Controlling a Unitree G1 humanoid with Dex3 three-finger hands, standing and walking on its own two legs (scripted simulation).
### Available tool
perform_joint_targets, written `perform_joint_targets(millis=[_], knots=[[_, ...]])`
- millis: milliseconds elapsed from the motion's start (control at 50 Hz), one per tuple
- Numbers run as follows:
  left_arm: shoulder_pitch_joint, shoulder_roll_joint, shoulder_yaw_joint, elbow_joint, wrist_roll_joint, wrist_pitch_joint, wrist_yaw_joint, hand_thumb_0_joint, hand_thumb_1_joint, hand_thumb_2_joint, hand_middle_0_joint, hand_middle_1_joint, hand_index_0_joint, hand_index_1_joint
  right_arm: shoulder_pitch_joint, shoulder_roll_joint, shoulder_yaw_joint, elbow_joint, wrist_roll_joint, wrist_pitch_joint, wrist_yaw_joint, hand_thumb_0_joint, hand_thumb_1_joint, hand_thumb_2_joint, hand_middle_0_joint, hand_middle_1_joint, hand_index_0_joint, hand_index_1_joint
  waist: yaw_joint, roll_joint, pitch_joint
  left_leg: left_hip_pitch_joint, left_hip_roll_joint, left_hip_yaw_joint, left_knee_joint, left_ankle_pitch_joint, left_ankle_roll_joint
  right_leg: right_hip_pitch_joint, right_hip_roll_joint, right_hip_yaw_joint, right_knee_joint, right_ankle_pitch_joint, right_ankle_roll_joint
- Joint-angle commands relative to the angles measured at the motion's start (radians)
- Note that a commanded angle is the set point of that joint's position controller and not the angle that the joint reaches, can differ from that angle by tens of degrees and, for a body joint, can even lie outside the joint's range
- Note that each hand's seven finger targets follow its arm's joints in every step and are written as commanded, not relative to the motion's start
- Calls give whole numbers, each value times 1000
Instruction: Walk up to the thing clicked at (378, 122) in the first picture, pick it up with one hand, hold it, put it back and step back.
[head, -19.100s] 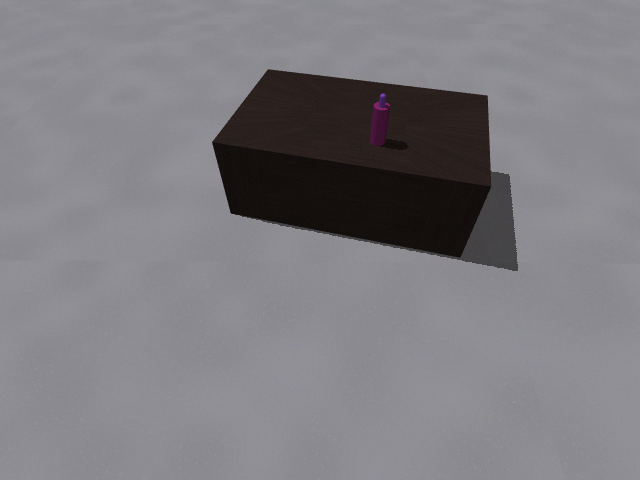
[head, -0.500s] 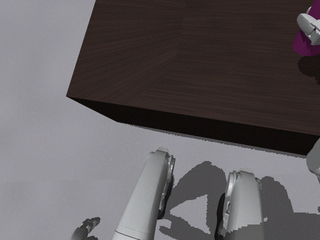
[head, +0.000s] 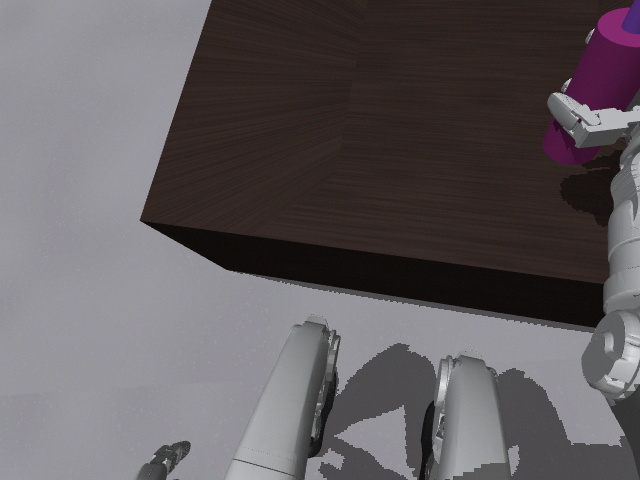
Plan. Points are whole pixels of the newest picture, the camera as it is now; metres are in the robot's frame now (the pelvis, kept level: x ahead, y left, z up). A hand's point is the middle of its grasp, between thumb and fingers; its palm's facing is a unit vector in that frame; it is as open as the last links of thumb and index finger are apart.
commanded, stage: lift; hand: right
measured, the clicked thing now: (607, 77) +0.56 -0.18 +0.05
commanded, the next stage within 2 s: hold in 1.46 s
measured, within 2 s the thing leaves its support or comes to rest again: neither
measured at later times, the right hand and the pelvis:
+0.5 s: hand out of the picture +0.45 -0.18 +0.14, palm faces +0.13 +0.99 -0.04, open 9.2 cm; pelvis +0.02 +0.00 +0.11, yaw -2 degrees
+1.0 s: hand out of the picture +0.40 -0.18 +0.19, palm faces +0.11 +0.99 -0.03, open 9.2 cm; pelvis +0.04 +0.00 +0.16, yaw -2 degrees
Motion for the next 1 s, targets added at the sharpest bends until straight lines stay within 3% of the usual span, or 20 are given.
perform_joint_targets(millis=[0,20,60,140,160,220,280,360,540,560,620,680,700,780,800,820,860,880,940,980], knots=[[184,203,95,-16,-10,-22,27,0,916,901,-183,-290,-186,-285,-497,-221,-17,-377,59,-112,-29,0,-230,-1288,1291,1411,1323,1412,-17,-219,-780,492,-17,39,-246,312,65,578,21,-37,-264,359,-55],[166,182,84,-27,-9,-25,29,0,906,907,-185,-288,-185,-287,-504,-244,-22,-445,56,-122,-36,0,-214,-1269,1284,1397,1314,1398,-37,-224,-787,523,-18,34,-260,322,66,575,21,-43,-275,357,-56],[162,176,88,-30,-12,-28,35,0,902,908,-184,-287,-183,-287,-456,-238,-21,-464,56,-127,-44,0,-238,-1277,1294,1404,1324,1404,-40,-195,-791,566,-19,31,-285,326,64,600,21,-45,-299,351,-57],[138,164,98,-19,-16,-44,43,0,895,911,-186,-287,-183,-289,-323,-131,8,-421,77,-129,-51,0,-214,-1273,1286,1401,1317,1401,-48,-120,-679,623,-20,30,-354,313,61,596,26,-49,-362,313,-61],[124,159,97,-31,-15,-49,46,0,886,915,-187,-286,-182,-291,-322,-141,18,-468,75,-136,-52,0,-229,-1278,1296,1407,1326,1407,-54,-132,-695,653,-20,24,-374,306,61,612,26,-53,-378,302,-61],[108,158,102,-32,-21,-56,47,0,883,916,-188,-288,-182,-293,-192,-66,55,-436,80,-128,-47,0,-213,-1292,1295,1418,1328,1419,-59,-97,-603,674,-20,33,-418,301,60,649,28,-47,-435,305,-58],[101,156,106,-33,-25,-65,49,0,886,912,-186,-286,-181,-291,-110,-57,53,-466,91,-131,-44,0,-225,-1299,1302,1426,1336,1426,-82,-82,-572,719,-21,32,-461,317,60,703,24,-45,-487,331,-56],[73,144,106,-37,-31,-80,50,0,881,914,-189,-288,-183,-294,-36,19,109,-532,114,-134,-41,0,-235,-1311,1303,1433,1339,1433,-85,-62,-490,781,-21,28,-529,307,55,737,27,-51,-552,311,-57],[36,139,118,-16,-26,-120,61,0,882,915,-183,-285,-175,-293,63,41,135,-663,129,-185,-54,0,-252,-1299,1287,1415,1321,1415,-113,-65,-463,913,-17,9,-639,324,49,872,28,-66,-651,319,-55],[22,143,118,-17,-27,-125,62,0,879,918,-185,-286,-176,-295,102,81,171,-652,132,-184,-52,0,-286,-1302,1307,1422,1338,1422,-113,-69,-430,908,-18,9,-650,316,49,885,30,-67,-663,314,-53],[10,141,117,-17,-29,-133,64,0,878,918,-182,-284,-173,-294,109,41,146,-715,134,-199,-56,0,-267,-1309,1304,1428,1337,1428,-129,-73,-444,949,-19,15,-673,327,47,939,30,-65,-700,331,-48],[4,140,116,-1,-28,-136,64,0,882,914,-182,-286,-175,-293,191,104,182,-657,140,-197,-53,0,-275,-1326,1316,1445,1351,1445,-122,-61,-374,945,-23,29,-691,334,47,967,30,-57,-740,351,-42],[11,135,115,-5,-27,-137,65,0,880,915,-185,-287,-177,-294,167,53,141,-724,143,-206,-59,0,-272,-1326,1323,1449,1358,1449,-142,-65,-417,988,-21,22,-696,373,47,984,30,-62,-737,387,-44],[3,140,119,8,-29,-141,65,0,885,912,-182,-288,-176,-294,300,157,209,-605,152,-187,-41,0,-262,-1321,1305,1438,1341,1438,-116,-13,-322,1009,-22,29,-735,387,41,985,32,-63,-766,396,-46],[8,141,122,13,-31,-142,65,0,898,910,-183,-290,-179,-293,305,141,185,-616,158,-191,-36,0,-263,-1315,1308,1436,1343,1436,-118,13,-320,1017,-22,28,-742,391,39,972,30,-61,-768,395,-50],[-7,134,114,0,-32,-142,65,0,889,914,-185,-289,-179,-295,282,81,153,-686,153,-201,-38,0,-253,-1305,1307,1430,1340,1430,-153,-20,-344,1047,-16,19,-748,393,39,986,32,-71,-773,398,-49],[-4,134,116,-8,-32,-141,63,0,891,907,-182,-289,-177,-293,347,139,200,-652,152,-195,-23,0,-250,-1311,1311,1437,1346,1437,-143,-6,-329,1057,-20,26,-758,412,40,1016,31,-68,-797,428,-46],[-7,135,116,-13,-31,-139,60,0,897,902,-182,-291,-181,-292,303,96,165,-721,155,-206,-25,0,-258,-1306,1306,1430,1339,1430,-154,-32,-350,1064,-19,25,-757,431,41,1042,31,-68,-800,456,-43],[-13,126,112,-22,-33,-139,59,0,900,901,-183,-291,-182,-292,346,134,188,-717,159,-206,-24,0,-283,-1304,1307,1426,1339,1426,-156,-19,-334,1087,-18,26,-770,458,41,1063,31,-67,-814,489,-42],[-20,118,108,-27,-32,-139,60,0,903,898,-183,-292,-183,-291,309,103,168,-769,162,-219,-30,0,-269,-1306,1302,1427,1335,1427,-158,-39,-341,1097,-16,18,-784,450,40,1076,31,-74,-820,468,-44]])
